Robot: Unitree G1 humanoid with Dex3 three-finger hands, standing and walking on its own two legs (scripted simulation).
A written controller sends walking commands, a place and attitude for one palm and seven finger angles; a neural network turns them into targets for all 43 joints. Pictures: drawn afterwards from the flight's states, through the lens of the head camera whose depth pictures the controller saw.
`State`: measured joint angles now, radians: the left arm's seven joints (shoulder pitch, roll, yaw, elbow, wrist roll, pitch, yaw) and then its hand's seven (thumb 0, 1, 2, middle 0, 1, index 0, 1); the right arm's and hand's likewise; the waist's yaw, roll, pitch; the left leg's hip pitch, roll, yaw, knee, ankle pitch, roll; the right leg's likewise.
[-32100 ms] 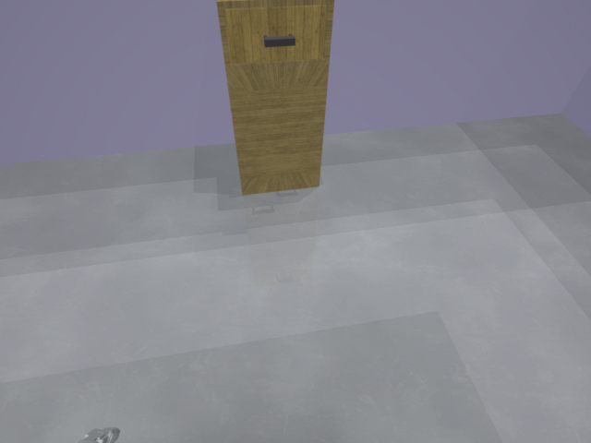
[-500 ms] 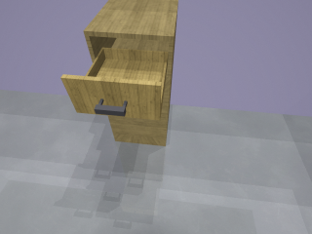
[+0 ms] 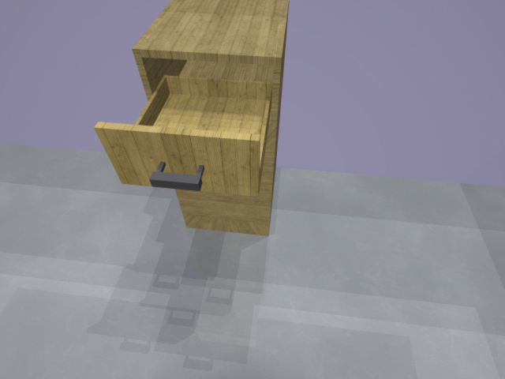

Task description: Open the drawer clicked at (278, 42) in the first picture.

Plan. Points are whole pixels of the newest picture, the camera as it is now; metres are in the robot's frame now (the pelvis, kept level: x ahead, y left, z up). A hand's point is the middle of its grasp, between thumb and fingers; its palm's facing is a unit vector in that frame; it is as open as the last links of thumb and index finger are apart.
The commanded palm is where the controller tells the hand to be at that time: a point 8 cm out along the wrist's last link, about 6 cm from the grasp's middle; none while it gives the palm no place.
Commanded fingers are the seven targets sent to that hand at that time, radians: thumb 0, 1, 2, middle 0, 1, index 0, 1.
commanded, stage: look to check the result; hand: left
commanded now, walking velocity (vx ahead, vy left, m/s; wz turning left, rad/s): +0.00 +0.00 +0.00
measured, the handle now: (179, 174) +0.52 +0.19 -0.02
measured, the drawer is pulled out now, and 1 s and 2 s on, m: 0.30 0.30 0.30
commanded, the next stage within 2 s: stand and wait in 0.02 s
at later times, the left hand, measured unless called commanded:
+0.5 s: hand out of the picture +0.01 +0.16 -0.17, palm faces +0.04 -0.98 -0.19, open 7.3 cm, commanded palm none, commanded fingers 0.00 0.90 0.90 -0.20 -0.30 -0.20 -0.30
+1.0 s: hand out of the picture +0.01 +0.15 -0.17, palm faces +0.05 -0.98 -0.19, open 7.3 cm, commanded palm none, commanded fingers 0.00 0.90 0.90 -0.20 -0.30 -0.20 -0.30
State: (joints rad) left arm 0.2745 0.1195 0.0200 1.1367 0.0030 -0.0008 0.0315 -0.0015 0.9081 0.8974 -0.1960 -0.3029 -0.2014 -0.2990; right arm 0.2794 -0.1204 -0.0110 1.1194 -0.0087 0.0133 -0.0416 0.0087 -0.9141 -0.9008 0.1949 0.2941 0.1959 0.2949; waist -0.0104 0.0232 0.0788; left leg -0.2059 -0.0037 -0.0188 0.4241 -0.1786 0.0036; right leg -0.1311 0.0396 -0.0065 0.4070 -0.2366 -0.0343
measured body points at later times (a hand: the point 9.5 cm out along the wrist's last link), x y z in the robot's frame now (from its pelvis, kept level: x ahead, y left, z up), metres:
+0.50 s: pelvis +0.01 -0.01 +0.00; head +0.03 -0.02 +0.45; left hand +0.01 +0.21 -0.16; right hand +0.00 -0.22 -0.17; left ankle +0.03 +0.12 -0.74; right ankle -0.01 -0.10 -0.74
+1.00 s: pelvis +0.01 -0.02 +0.00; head +0.03 -0.03 +0.45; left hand +0.01 +0.20 -0.16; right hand +0.00 -0.23 -0.17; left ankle +0.03 +0.12 -0.74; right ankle -0.01 -0.10 -0.74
